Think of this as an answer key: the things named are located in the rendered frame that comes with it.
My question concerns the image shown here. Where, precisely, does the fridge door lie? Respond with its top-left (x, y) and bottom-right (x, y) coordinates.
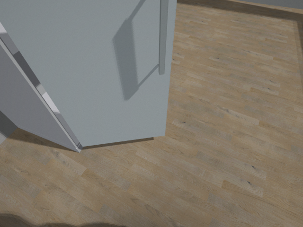
top-left (0, 0), bottom-right (177, 147)

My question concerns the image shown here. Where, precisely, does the handle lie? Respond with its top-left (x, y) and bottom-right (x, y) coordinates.
top-left (158, 0), bottom-right (169, 75)

